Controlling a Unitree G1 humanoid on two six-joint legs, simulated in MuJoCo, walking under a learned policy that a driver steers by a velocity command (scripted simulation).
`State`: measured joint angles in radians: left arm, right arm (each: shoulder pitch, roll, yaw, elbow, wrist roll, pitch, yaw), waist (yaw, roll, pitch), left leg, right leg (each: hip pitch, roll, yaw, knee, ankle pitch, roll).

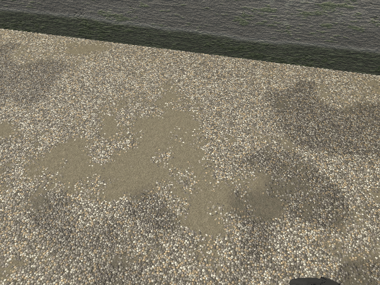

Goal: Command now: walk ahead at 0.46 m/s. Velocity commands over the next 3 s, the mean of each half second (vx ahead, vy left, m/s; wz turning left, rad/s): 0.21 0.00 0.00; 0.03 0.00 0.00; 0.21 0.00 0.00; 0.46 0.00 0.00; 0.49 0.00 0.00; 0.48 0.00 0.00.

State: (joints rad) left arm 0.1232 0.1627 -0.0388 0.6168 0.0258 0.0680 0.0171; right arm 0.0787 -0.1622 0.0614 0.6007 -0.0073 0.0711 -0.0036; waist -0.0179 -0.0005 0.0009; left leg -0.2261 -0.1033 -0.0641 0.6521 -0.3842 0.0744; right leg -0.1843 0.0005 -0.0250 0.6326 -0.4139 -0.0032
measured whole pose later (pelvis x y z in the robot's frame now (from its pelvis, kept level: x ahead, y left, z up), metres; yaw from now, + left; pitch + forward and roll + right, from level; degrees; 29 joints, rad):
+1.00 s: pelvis +0.00 -0.01 +0.03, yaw +0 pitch +0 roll +0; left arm 0.30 0.25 -0.07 0.69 0.04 0.06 0.02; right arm 0.27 -0.22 0.06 0.71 -0.03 0.06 0.00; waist 0.01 -0.01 -0.02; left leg -0.10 -0.08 -0.08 0.27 -0.18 0.05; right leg -0.07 0.01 -0.01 0.29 -0.22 -0.02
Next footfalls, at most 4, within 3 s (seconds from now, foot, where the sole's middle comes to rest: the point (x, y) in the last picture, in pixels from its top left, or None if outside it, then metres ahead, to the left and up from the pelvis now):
none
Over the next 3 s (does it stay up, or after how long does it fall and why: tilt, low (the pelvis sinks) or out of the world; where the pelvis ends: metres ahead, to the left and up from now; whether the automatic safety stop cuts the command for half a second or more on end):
stays up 0.00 0.00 0.00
